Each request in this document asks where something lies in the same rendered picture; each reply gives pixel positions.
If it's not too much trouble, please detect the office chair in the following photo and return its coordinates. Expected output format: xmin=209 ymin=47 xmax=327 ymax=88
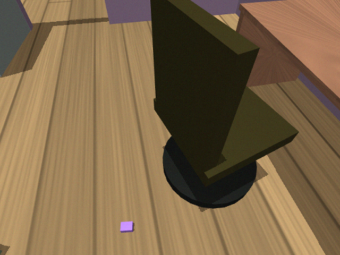
xmin=150 ymin=0 xmax=299 ymax=209

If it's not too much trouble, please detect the desk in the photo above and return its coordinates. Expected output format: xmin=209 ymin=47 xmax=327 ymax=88
xmin=236 ymin=0 xmax=340 ymax=110

